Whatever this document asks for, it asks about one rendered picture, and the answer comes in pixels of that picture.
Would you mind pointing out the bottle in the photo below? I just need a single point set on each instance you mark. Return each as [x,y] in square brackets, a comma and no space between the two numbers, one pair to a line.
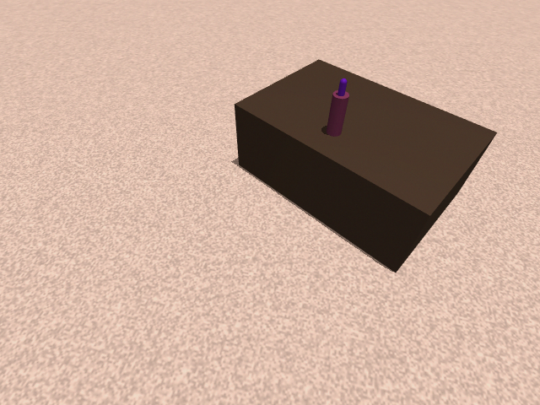
[338,109]

